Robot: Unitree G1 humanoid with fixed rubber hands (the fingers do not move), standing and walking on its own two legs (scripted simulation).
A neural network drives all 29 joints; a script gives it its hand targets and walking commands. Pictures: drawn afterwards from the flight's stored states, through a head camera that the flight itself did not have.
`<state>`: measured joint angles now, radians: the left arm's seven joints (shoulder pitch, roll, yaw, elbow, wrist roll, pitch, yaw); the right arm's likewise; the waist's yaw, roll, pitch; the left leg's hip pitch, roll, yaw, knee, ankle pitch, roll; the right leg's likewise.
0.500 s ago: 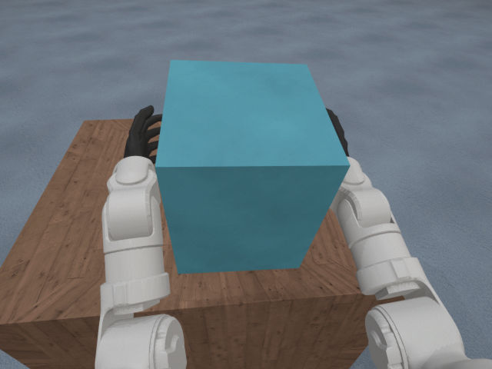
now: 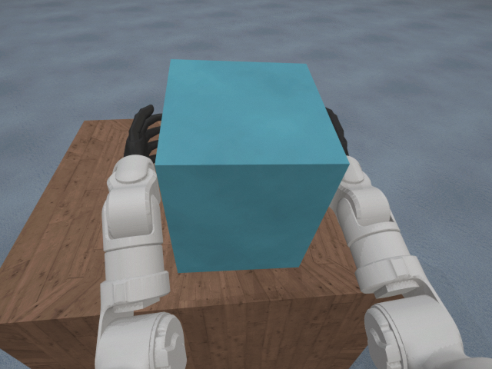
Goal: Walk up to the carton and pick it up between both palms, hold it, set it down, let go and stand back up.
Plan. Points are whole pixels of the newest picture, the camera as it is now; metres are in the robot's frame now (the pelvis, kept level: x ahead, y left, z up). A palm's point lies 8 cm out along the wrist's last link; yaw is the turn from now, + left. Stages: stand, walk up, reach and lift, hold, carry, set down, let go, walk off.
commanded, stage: hold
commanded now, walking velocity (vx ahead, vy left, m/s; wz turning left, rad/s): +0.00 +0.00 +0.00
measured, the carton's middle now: (239, 171) +0.36 +0.01 +0.17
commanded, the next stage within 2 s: none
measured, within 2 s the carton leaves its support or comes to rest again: neither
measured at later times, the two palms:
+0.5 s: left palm (139, 156) +0.36 +0.15 +0.21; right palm (335, 156) +0.36 -0.14 +0.19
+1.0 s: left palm (141, 158) +0.36 +0.15 +0.20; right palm (333, 155) +0.37 -0.14 +0.19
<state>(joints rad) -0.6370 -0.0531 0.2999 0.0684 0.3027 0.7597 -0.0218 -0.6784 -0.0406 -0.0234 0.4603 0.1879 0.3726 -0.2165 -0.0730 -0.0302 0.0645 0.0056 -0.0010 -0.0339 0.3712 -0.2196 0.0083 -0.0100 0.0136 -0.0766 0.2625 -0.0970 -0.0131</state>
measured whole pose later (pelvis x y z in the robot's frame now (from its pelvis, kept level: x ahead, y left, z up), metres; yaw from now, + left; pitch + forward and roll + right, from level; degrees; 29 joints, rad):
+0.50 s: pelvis +0.00 +0.00 +0.00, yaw +0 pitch -10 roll -1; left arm -0.66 -0.05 0.31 0.08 0.32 0.76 -0.04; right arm -0.69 -0.04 -0.02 0.48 0.19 0.36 -0.22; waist -0.08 -0.04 0.07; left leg 0.02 0.00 -0.03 0.37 -0.22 0.01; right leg 0.00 0.01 -0.07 0.27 -0.10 -0.01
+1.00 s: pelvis +0.00 +0.00 +0.00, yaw +0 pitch -9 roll -1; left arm -0.63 -0.05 0.30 0.06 0.29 0.75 -0.03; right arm -0.67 -0.04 -0.02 0.44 0.19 0.37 -0.23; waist -0.08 -0.03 0.07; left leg 0.00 0.00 -0.04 0.37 -0.22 0.01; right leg -0.01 0.01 -0.08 0.27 -0.10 -0.01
